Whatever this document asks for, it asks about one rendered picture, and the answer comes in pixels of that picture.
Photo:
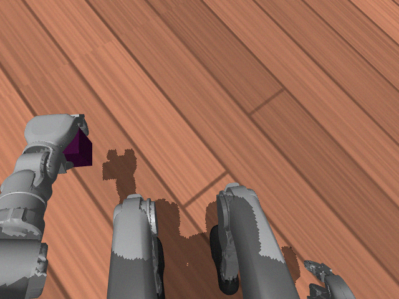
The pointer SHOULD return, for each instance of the right robot hand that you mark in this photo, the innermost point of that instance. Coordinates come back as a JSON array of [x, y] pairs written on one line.
[[335, 286]]

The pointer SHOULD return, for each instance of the left robot hand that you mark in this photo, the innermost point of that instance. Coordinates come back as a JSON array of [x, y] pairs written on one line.
[[57, 129]]

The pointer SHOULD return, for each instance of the left robot arm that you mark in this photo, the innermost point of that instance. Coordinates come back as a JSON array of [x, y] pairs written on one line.
[[23, 201]]

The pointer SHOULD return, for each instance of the right robot foot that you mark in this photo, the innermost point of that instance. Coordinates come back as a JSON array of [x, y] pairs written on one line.
[[226, 286]]

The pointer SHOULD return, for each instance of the carton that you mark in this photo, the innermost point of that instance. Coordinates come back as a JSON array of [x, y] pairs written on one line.
[[79, 151]]

